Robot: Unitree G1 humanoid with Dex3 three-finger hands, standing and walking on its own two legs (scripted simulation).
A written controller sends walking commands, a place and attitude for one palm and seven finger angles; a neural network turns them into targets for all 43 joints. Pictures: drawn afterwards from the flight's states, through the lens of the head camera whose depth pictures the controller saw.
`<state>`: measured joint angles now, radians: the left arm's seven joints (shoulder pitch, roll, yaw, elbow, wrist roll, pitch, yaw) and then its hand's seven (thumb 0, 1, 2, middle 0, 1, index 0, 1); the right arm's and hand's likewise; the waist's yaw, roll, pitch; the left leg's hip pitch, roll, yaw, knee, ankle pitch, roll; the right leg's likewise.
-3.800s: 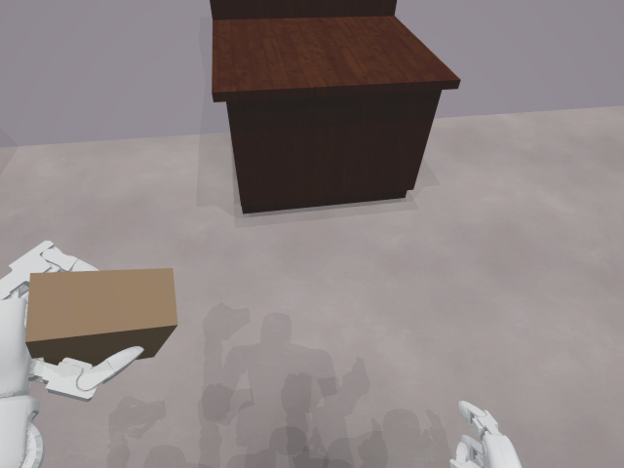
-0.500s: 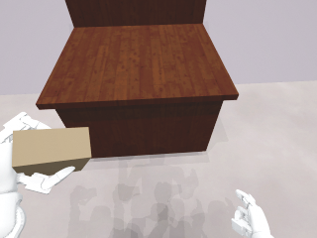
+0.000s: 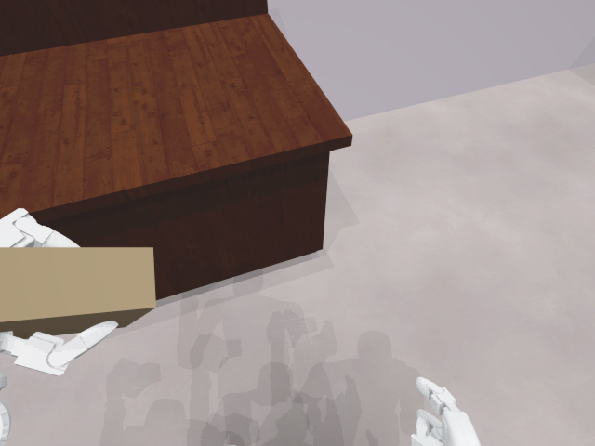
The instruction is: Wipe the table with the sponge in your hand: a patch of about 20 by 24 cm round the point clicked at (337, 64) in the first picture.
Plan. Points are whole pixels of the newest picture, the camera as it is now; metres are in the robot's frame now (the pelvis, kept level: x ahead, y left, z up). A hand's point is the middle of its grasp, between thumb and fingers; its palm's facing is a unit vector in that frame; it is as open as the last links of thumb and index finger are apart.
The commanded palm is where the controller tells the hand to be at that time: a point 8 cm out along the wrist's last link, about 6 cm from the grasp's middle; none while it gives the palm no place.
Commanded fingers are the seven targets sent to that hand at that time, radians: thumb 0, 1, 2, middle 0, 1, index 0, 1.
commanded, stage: take the last steps up to it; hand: left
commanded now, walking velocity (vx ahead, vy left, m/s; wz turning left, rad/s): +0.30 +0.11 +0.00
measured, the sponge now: (96, 294) +0.23 +0.21 +0.16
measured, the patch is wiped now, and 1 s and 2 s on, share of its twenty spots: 0.00 0.00 0.00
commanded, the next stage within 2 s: none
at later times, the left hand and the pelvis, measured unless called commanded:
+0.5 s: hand (55, 342) +0.17 +0.21 +0.19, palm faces +0.43 -0.79 -0.44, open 9.7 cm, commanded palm +0.13 +0.25 +0.19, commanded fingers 0.00 0.10 1.30 -1.20 -1.60 -1.20 -1.60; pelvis -0.02 -0.03 +0.02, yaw +3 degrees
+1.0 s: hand (42, 262) +0.25 +0.26 +0.19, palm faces +0.40 -0.78 -0.48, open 9.7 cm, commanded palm +0.20 +0.30 +0.19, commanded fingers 0.00 0.10 1.30 -1.20 -1.60 -1.20 -1.60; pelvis +0.04 +0.02 +0.00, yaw +1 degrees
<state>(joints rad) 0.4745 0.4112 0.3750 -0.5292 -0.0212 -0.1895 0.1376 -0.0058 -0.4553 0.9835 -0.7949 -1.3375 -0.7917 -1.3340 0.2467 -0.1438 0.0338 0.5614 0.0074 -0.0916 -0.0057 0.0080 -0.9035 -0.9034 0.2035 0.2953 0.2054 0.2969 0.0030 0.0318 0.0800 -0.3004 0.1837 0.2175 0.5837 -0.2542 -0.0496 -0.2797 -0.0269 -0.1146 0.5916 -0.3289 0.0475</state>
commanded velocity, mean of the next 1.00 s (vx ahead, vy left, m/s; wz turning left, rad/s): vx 0.30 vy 0.11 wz -0.02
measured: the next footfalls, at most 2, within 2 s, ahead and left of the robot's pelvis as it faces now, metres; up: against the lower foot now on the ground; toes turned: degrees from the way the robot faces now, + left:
left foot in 0.70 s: +0.03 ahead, +0.16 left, +0.00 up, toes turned +9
right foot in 1.00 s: +0.13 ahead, -0.07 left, +0.00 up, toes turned -8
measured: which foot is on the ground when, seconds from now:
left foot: down 0.00-0.02, up 0.04-0.68, down 0.70-1.00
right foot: down 0.00-0.70, up 0.72-0.98, down 1.00-1.00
